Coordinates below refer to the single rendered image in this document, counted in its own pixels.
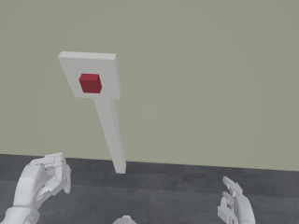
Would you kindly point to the panel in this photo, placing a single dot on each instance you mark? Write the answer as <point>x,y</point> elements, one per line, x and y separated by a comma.
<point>105,65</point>

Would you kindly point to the robot right hand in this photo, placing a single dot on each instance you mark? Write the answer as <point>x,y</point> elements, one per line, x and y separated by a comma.
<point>239,210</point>

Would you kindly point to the robot left hand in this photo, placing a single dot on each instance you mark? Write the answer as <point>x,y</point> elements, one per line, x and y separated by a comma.
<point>30,191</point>

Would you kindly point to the left robot forearm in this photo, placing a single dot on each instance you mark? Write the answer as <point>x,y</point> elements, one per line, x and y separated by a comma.
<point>21,214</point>

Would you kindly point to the button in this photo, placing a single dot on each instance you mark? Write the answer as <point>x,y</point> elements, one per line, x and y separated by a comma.
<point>90,83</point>

